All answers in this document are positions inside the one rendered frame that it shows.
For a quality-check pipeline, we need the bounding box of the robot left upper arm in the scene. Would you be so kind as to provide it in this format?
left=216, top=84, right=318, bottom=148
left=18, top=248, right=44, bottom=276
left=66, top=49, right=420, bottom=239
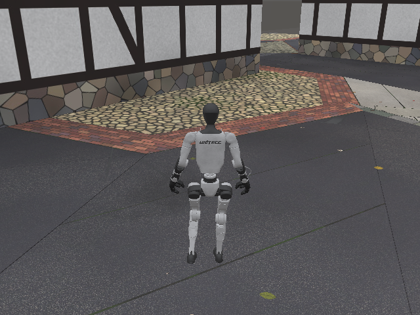
left=178, top=131, right=197, bottom=167

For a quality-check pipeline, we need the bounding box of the right robot forearm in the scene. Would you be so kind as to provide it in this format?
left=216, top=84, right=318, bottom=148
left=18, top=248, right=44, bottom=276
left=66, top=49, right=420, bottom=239
left=236, top=158, right=249, bottom=183

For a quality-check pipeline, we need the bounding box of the robot left hand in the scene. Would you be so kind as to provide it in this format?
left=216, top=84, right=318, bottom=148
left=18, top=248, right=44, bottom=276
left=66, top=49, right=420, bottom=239
left=169, top=180, right=184, bottom=194

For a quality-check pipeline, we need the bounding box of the robot right hand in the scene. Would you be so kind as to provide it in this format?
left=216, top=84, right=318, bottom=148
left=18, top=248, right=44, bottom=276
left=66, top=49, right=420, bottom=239
left=235, top=180, right=250, bottom=195

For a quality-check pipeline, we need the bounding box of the robot left shin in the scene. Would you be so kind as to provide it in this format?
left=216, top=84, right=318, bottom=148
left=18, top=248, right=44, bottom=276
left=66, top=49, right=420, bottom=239
left=188, top=210, right=198, bottom=255

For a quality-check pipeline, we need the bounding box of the robot right upper arm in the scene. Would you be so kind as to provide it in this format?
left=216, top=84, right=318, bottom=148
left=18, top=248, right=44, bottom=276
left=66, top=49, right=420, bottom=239
left=224, top=132, right=243, bottom=168

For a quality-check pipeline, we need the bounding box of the robot right thigh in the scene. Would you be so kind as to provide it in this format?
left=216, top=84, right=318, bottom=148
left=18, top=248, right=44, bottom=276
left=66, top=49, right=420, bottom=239
left=215, top=182, right=232, bottom=225

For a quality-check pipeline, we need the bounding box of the left robot forearm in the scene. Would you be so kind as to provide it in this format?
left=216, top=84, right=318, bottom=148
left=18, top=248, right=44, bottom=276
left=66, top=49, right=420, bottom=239
left=171, top=157, right=184, bottom=182

